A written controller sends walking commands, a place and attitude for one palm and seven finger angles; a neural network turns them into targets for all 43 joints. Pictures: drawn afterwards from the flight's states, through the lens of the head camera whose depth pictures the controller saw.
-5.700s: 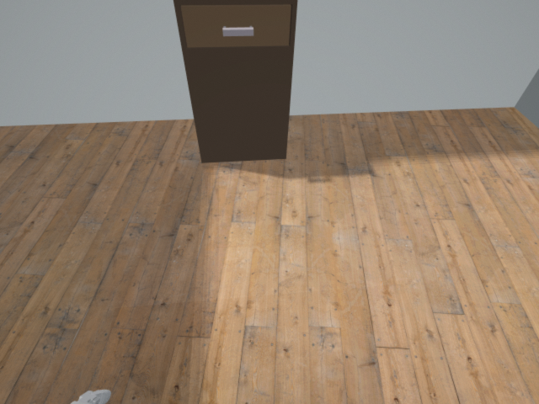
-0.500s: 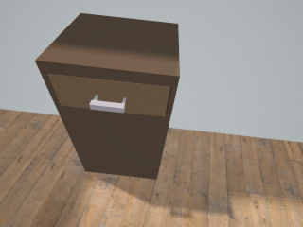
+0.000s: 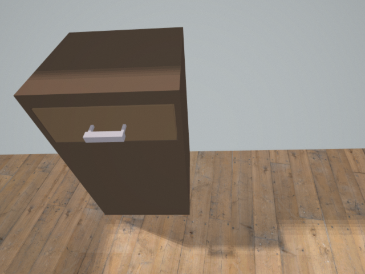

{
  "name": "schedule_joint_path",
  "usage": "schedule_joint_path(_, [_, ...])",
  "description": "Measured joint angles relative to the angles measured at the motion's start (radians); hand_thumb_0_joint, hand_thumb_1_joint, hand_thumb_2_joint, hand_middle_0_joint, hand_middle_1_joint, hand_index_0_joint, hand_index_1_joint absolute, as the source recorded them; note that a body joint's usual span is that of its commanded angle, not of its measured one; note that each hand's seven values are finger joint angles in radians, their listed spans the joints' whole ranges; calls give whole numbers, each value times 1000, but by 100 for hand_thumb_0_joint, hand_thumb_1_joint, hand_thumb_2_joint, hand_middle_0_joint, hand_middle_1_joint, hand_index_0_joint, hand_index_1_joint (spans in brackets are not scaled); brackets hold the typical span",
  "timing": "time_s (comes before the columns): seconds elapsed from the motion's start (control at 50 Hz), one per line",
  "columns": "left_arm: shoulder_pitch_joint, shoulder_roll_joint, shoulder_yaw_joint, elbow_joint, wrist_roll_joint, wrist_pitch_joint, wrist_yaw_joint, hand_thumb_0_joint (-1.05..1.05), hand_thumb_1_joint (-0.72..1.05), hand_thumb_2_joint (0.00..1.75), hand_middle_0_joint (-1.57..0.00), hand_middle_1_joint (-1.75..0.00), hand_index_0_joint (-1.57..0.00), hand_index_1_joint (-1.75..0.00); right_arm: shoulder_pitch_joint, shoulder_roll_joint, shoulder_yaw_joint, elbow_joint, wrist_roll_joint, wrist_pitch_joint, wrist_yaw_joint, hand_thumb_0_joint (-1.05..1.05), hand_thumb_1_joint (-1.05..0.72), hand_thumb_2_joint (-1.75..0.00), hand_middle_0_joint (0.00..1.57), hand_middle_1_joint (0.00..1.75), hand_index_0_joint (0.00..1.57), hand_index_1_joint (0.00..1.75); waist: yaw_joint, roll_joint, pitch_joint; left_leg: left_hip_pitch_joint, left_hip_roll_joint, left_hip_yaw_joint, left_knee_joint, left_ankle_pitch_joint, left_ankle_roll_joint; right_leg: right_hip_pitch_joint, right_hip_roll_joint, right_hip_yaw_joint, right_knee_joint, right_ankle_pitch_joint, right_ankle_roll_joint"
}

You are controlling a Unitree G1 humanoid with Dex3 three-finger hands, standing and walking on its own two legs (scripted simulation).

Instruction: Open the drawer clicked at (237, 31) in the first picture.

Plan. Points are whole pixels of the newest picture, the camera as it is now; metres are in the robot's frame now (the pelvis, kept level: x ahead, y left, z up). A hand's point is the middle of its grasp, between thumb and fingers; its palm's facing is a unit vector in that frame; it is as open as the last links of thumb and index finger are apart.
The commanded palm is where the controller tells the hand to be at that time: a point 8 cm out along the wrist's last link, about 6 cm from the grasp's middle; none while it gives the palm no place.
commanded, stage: come to a stop and stand still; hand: left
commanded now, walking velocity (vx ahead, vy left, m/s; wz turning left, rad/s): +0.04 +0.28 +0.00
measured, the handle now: (106, 132) +0.54 +0.29 -0.03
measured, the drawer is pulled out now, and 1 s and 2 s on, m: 0.00 0.00 0.00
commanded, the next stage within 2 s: look again from close up in 0.92 s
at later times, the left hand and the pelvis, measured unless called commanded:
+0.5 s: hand out of the picture -0.02 +0.25 -0.18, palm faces +0.12 -0.97 -0.23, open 7.3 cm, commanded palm none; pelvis +0.00 +0.05 +0.00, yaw +2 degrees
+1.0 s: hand out of the picture +0.03 +0.25 -0.18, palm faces +0.05 -0.98 -0.19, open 7.3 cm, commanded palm none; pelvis +0.01 +0.08 +0.00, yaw +1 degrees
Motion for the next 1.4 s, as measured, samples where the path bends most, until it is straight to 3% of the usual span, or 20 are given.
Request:
schedule_joint_path(0.14, [-2, -18, 3, -8, -4, -16, 4, 0, 93, 89, -20, -30, -20, -30, 31, -8, -2, -5, 0, -7, 4, 0, -91, -90, 20, 30, 20, 30, 7, -13, 20, -33, -36, -32, 193, 23, -22, 19, -8, -17, -90, 53, -11])
schedule_joint_path(0.22, [2, -21, 7, -9, -2, -22, 11, 0, 92, 89, -20, -30, -21, -30, 19, -23, -4, -11, 0, 8, -1, 0, -91, -90, 20, 30, 20, 30, 22, -13, 46, -37, -41, -36, 221, -12, -38, 13, -27, -30, -89, 54, -2])
schedule_joint_path(0.32, [29, -8, 12, 9, 7, -10, 11, 0, 91, 89, -20, -30, -20, -30, -27, -26, -1, -36, 8, 1, -2, 1, -91, -90, 20, 30, 20, 30, 41, -32, 63, 7, -34, -27, 79, -32, -32, -2, -54, -23, -71, 51, 22])
schedule_joint_path(0.4, [53, 12, 15, 35, 1, 10, 6, 0, 91, 89, -20, -30, -20, -30, -48, -19, 12, -64, 10, -36, -2, 0, -91, -90, 20, 30, 20, 30, 41, -37, 52, 117, -16, -14, -189, 135, -17, -30, -55, -21, -1, 18, 55])
schedule_joint_path(0.42, [56, 16, 15, 41, -2, 16, 5, 0, 91, 89, -20, -30, -20, -30, -48, -17, 13, -67, 8, -47, -3, 0, -91, -90, 20, 30, 20, 30, 37, -32, 43, 132, -10, -18, -213, 95, -12, -44, -52, -26, 33, -1, 63])
schedule_joint_path(0.46, [49, 38, 18, 55, -6, 28, 7, 0, 91, 89, -20, -30, -20, -30, -54, 12, 23, -59, 2, -48, -6, 0, -91, -90, 20, 30, 20, 30, 45, -72, 40, 132, -32, -7, -190, 66, -1, -62, -60, 1, 98, -92, 54])
schedule_joint_path(0.52, [45, 51, 15, 64, -6, 29, 6, 0, 91, 89, -20, -30, -20, -30, -57, 47, 43, -49, -2, -49, -12, 0, -91, -90, 20, 30, 20, 30, 54, -99, 29, 158, -45, 10, -218, 89, 10, -72, -48, 8, 156, -124, 43])
schedule_joint_path(0.6, [39, 36, -2, 72, -9, 8, 1, 0, 91, 89, -19, -30, -20, -30, -64, 67, 53, -39, 4, -53, -21, 0, -92, -90, 20, 30, 20, 30, 51, -95, 24, 172, -66, 25, -224, 86, 18, -18, -37, 12, 40, -13, 37])
schedule_joint_path(0.7, [34, -16, -25, 94, -10, -14, 0, 0, 91, 89, -19, -30, -20, -30, -65, 40, 42, -18, 13, -62, -25, -1, -94, -90, 20, 30, 20, 30, 26, -27, 12, 195, -46, 22, -244, 85, 21, 28, -14, 6, -34, 7, 44])
schedule_joint_path(0.98, [1, 5, -24, 108, -17, -13, 11, 1, 92, 89, -20, -30, -20, -30, 46, 52, 62, 75, 8, -70, -31, 0, -92, -90, 20, 30, 20, 30, 4, -60, 17, 244, -45, 21, -304, 104, 28, 89, -10, 3, -118, 39, 51])
schedule_joint_path(1.14, [17, -11, -44, 87, -13, -38, 20, 0, 92, 89, -20, -30, -20, -30, 92, 51, 69, 12, 3, -89, -18, 0, -91, -90, 20, 30, 20, 30, -13, -19, 41, 165, -48, 22, -200, 63, 40, 19, -17, 6, -33, 10, 53])
schedule_joint_path(1.4, [59, -27, -45, 87, -16, -22, 7, 0, 91, 89, -20, -30, -20, -30, 96, 54, 84, 7, 4, -81, -18, 1, -92, -90, 20, 30, 20, 30, -1, 8, 10, 195, -57, 37, -205, 58, 37, 18, -27, 22, 20, -23, 52])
